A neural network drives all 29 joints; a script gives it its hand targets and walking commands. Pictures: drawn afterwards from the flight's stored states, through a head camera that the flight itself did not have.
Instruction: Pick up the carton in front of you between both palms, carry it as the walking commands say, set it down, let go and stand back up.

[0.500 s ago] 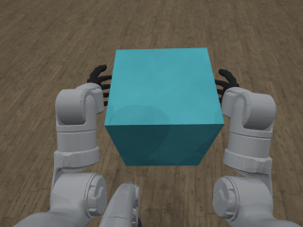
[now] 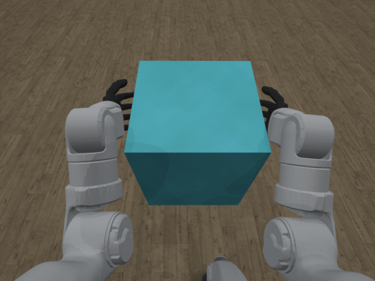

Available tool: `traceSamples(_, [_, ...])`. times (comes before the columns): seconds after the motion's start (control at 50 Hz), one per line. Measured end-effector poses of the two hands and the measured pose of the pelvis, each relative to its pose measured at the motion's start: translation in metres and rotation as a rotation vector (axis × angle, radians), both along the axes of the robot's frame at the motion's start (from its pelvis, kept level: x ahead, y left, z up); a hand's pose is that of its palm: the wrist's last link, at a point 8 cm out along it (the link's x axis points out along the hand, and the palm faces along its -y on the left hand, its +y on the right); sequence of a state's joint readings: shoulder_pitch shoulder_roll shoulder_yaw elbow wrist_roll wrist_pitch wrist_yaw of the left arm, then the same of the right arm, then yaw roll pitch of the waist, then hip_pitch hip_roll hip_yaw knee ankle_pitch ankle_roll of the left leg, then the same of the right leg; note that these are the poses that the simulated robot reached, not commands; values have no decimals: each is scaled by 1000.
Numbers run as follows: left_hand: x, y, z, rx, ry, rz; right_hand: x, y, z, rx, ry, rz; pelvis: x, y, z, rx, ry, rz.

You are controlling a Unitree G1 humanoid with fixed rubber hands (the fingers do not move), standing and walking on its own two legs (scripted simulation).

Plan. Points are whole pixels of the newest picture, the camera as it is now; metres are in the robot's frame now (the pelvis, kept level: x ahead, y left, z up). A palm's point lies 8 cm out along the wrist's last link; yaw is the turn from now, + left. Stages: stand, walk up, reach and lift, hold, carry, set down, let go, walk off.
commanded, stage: carry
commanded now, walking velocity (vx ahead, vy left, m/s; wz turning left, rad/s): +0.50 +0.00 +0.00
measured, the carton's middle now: (194, 140) +0.39 -0.02 +0.10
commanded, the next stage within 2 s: none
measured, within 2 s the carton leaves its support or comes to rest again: neither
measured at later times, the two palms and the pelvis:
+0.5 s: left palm (129, 70) +0.62 +0.14 +0.11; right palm (236, 71) +0.64 -0.16 +0.10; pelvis +0.28 -0.03 +0.01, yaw +2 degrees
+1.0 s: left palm (131, 30) +0.86 +0.16 +0.11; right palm (219, 33) +0.86 -0.14 +0.11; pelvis +0.60 +0.01 +0.01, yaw +0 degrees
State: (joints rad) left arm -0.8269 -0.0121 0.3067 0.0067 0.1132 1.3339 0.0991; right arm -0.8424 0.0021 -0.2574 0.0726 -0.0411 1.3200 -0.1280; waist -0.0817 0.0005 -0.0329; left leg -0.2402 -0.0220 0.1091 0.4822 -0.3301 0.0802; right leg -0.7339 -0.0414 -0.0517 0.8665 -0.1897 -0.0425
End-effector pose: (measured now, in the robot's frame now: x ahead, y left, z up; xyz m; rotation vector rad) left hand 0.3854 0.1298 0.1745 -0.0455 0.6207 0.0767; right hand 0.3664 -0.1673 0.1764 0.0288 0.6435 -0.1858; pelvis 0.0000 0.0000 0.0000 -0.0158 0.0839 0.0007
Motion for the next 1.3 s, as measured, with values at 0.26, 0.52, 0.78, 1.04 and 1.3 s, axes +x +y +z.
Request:
traceSamples(0.26, [124, 4, -39, 73, 166, 92, 162, 4, -46, -1, 165, 146, 158, -39, -9, 23, -29, 42])
traceSamples(0.52, [247, 10, -63, 34, 146, 121, 279, 10, -73, 41, 143, 84, 293, -23, 11, 36, 16, 39])
traceSamples(0.78, [358, 43, -97, -26, 139, 87, 373, 41, -96, 12, 134, 13, 461, 21, 7, 6, -4, -7])
traceSamples(1.04, [501, 24, -66, 14, 24, 83, 519, 23, -72, 18, 21, 39, 628, 1, 1, 13, -31, 13])
traceSamples(1.3, [634, 6, -97, 45, 173, 150, 674, 5, -109, 40, 170, 108, 771, -33, 7, 27, -21, 63])
